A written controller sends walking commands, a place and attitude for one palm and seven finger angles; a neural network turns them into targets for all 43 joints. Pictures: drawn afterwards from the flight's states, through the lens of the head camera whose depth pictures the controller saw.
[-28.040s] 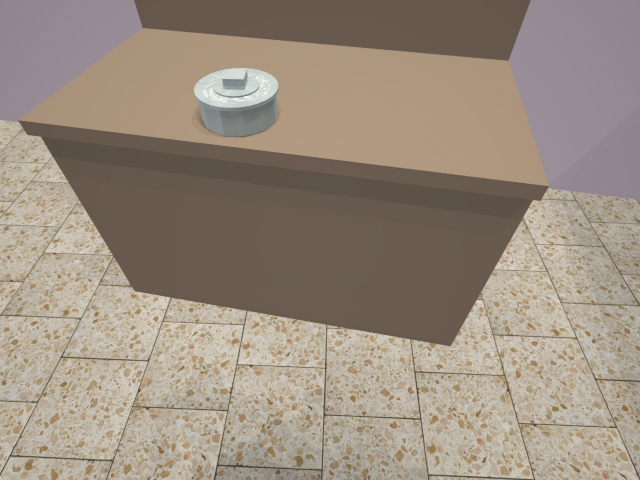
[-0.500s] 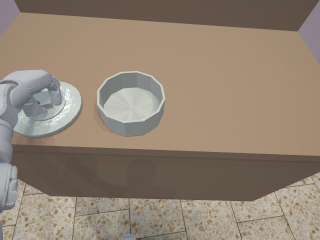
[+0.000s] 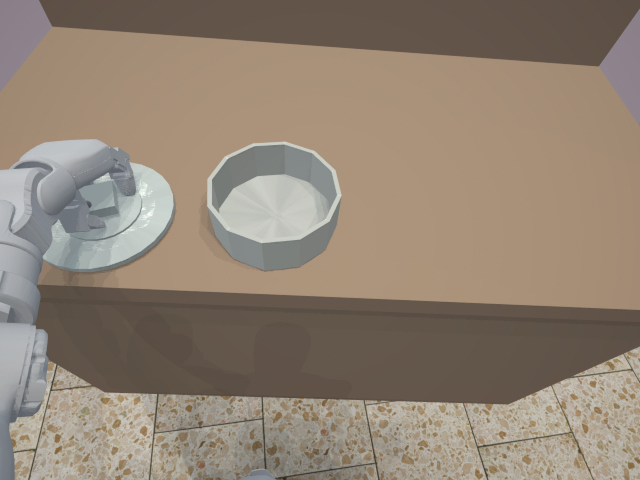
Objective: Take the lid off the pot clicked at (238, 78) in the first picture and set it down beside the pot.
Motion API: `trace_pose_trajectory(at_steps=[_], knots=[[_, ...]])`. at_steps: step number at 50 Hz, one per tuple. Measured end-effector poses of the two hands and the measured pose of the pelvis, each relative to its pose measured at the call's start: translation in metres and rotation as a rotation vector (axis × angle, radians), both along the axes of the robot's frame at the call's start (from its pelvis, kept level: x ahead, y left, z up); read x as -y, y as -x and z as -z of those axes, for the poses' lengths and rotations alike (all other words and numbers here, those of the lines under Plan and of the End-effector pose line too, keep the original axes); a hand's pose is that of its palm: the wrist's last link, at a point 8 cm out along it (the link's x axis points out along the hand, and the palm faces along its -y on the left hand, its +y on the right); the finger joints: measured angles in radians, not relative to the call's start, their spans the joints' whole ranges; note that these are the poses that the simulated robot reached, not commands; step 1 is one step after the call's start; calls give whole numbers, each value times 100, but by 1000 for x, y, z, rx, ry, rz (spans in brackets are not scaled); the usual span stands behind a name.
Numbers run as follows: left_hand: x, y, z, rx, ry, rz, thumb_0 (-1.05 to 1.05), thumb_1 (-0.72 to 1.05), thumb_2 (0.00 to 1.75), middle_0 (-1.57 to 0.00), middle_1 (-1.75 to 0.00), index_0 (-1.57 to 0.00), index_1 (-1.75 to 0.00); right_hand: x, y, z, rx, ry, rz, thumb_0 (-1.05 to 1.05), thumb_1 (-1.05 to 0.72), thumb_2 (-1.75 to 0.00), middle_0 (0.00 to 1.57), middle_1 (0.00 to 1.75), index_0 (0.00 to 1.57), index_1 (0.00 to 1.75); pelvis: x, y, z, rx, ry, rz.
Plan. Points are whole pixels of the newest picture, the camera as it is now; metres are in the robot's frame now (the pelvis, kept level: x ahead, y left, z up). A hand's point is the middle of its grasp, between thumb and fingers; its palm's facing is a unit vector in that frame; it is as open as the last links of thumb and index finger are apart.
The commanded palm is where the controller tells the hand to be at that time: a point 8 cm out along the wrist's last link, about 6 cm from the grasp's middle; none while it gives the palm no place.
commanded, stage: open the fingers wide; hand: left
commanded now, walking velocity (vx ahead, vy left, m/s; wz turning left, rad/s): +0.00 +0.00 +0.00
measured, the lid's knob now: (96, 200) +0.47 +0.29 +0.04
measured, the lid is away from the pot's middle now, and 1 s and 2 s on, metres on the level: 0.24 0.24 0.24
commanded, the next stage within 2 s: raise the empty hand in 0.42 s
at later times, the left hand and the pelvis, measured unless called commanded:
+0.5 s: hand (84, 205) +0.44 +0.29 +0.06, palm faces -0.42 -0.06 -0.90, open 11.0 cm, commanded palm +0.46 +0.28 +0.12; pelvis +0.00 +0.01 +0.00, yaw +0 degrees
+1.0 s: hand (73, 176) +0.45 +0.29 +0.11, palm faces -0.36 -0.06 -0.93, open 11.0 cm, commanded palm +0.46 +0.28 +0.17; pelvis +0.00 +0.01 +0.01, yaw +1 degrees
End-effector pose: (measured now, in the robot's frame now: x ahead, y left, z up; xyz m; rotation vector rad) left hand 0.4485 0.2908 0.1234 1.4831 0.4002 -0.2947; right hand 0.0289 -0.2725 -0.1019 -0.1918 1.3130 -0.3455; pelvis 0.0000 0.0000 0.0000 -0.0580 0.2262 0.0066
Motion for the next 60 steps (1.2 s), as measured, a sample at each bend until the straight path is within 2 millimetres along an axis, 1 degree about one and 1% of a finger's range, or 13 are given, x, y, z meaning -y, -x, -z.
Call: trace_pose_trajectory(at_steps=[13,29,33,39,45,48,52,56,60], knots=[[-4,0,1,0,6,4,0,-2,77,-44,-83,-44,-80,-5,1,-1,-5,1,0,1,-90,-89,20,30,20,30,-5,-1,0,1,3,0],[-4,0,2,7,-1,7,0,-6,76,-41,-79,-41,-77,-9,0,-1,2,-1,-8,1,-90,-89,20,30,20,30,-9,1,0,3,5,-1],[-2,-1,-5,22,-13,18,0,-6,77,-42,-78,-42,-77,-11,0,-2,5,0,-6,1,-90,-89,20,30,20,30,-10,0,-1,9,6,-5],[-2,-2,-22,63,4,10,0,-7,77,-42,-77,-42,-76,-13,-3,-4,26,-10,-4,1,-90,-90,20,30,20,30,-11,-2,-4,23,4,-4],[1,-2,-29,45,-20,0,0,-7,77,-41,-76,-42,-76,-16,-10,-4,43,-25,-18,1,-90,-90,20,30,20,30,-12,-1,-6,38,1,-8],[3,-2,-37,61,-9,8,0,-7,77,-42,-76,-42,-76,-17,-14,-5,59,-21,-22,1,-90,-90,20,30,20,30,-12,-1,-7,45,-1,-9],[-1,-3,-50,76,-7,-10,0,-7,77,-42,-76,-42,-76,-17,-18,-8,79,-21,-28,1,-90,-90,20,30,20,30,-11,-2,-9,51,-3,-11],[-2,-4,-53,55,-23,-27,0,-7,77,-41,-76,-42,-76,-16,-21,-9,81,-23,-40,1,-90,-90,20,30,20,30,-10,-1,-10,55,-5,-15],[2,-5,-61,61,-30,-6,0,-7,77,-42,-76,-42,-76,-14,-24,-10,82,-16,-46,1,-90,-90,20,30,20,30,-10,-2,-11,60,-6,-18]])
